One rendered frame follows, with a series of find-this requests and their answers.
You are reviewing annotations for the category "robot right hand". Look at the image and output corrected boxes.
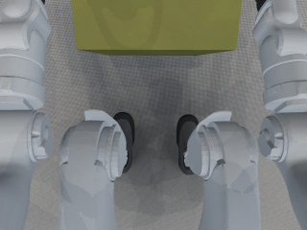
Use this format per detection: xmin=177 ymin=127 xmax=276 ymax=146
xmin=255 ymin=0 xmax=267 ymax=11

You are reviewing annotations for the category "carton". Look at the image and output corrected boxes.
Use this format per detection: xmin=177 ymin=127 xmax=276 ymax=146
xmin=70 ymin=0 xmax=243 ymax=56

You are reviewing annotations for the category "left robot shin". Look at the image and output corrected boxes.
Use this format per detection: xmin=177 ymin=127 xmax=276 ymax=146
xmin=59 ymin=109 xmax=128 ymax=169

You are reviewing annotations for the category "left robot upper arm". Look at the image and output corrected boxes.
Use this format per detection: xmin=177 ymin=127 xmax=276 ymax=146
xmin=0 ymin=109 xmax=54 ymax=230

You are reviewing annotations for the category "robot right forearm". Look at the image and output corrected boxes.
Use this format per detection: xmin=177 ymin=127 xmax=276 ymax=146
xmin=252 ymin=0 xmax=307 ymax=113

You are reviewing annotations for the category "right robot upper arm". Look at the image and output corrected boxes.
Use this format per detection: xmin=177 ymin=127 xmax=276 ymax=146
xmin=257 ymin=112 xmax=307 ymax=230

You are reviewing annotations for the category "robot right foot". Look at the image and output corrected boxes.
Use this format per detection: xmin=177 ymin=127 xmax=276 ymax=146
xmin=177 ymin=114 xmax=199 ymax=175

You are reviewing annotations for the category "robot left forearm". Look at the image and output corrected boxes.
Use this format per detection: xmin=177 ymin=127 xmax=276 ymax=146
xmin=0 ymin=0 xmax=52 ymax=110

